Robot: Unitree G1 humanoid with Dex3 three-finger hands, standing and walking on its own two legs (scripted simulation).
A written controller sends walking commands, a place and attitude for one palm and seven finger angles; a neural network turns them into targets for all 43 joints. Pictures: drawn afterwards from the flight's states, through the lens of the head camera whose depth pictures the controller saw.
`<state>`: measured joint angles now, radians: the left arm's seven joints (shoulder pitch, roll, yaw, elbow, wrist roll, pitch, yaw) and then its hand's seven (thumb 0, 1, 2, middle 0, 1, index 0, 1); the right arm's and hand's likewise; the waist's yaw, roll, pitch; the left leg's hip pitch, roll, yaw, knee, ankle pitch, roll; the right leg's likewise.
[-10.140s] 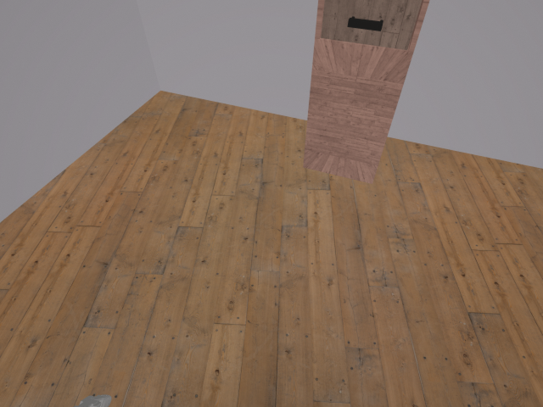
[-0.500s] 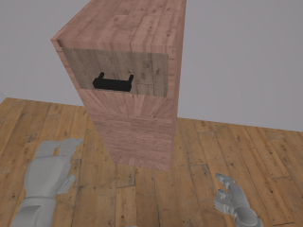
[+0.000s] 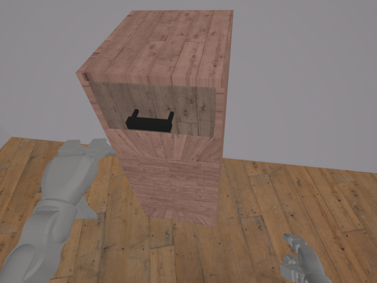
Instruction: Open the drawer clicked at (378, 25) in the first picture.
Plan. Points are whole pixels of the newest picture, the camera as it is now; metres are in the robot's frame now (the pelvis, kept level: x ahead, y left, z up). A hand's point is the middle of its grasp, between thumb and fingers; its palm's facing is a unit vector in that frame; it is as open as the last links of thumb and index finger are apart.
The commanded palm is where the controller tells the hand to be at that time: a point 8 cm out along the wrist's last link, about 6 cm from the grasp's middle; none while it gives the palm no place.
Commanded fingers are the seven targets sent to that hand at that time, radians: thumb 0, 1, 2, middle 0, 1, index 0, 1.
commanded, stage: raise the hand with hooked fingers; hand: left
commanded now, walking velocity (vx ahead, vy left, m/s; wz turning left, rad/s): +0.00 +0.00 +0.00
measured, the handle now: (151, 118) +0.52 +0.18 +0.04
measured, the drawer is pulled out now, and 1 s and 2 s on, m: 0.00 0.00 0.00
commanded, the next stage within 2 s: move the hooked fingers above the handle in 0.70 s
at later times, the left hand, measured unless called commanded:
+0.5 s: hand (78, 159) +0.28 +0.24 +0.15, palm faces +0.03 -0.06 -1.00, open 13.9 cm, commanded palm +0.25 +0.24 +0.21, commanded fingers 0.00 -0.50 0.30 -0.30 -1.20 -0.30 -1.20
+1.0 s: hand (94, 164) +0.29 +0.22 +0.14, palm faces +0.02 -0.05 -1.00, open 13.9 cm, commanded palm +0.27 +0.23 +0.20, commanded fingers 0.00 -0.50 0.30 -0.30 -1.20 -0.30 -1.20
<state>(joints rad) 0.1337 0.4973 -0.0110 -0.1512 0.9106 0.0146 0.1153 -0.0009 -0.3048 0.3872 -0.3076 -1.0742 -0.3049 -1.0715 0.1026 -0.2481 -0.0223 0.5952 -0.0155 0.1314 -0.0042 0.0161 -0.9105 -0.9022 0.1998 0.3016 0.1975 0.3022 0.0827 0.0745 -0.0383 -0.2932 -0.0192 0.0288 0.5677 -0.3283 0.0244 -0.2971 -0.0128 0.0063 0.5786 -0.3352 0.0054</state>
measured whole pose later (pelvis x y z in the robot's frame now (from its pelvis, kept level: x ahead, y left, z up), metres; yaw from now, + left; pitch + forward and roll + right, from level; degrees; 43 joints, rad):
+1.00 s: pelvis -0.03 -0.01 +0.01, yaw +2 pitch +0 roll +0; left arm -0.23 0.54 -0.07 0.07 0.86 -0.07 -0.08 0.00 -0.50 0.30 -0.32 -1.20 -0.32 -1.20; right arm 0.11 -0.26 0.01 0.63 0.02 0.13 -0.02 0.01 -0.91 -0.90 0.20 0.30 0.20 0.30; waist 0.09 0.09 0.01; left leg -0.22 -0.01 0.00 0.43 -0.21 0.01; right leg -0.22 -0.01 -0.03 0.45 -0.23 -0.01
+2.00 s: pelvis +0.00 -0.01 +0.00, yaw +1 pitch +8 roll +0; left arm -0.62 0.49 -0.15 0.57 0.95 -0.07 0.00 0.00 -0.49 0.30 -0.32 -1.20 -0.32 -1.20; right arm 0.23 -0.25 -0.03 0.64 0.02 0.18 -0.02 0.01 -0.91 -0.90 0.20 0.30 0.20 0.30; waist 0.01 0.05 -0.06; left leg -0.38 -0.01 0.01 0.55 -0.30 0.01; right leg -0.39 0.00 -0.01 0.57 -0.31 -0.01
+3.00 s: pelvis +0.00 -0.01 +0.00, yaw +0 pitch +10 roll +0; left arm -0.74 0.49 -0.12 0.77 1.00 -0.09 0.08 0.00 -0.49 0.30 -0.32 -1.20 -0.32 -1.20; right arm 0.28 -0.25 -0.06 0.65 0.02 0.18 -0.02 0.01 -0.91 -0.90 0.20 0.30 0.20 0.30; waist -0.02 0.05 -0.10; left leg -0.45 0.00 0.03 0.59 -0.31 0.01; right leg -0.46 0.01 0.01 0.60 -0.32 -0.01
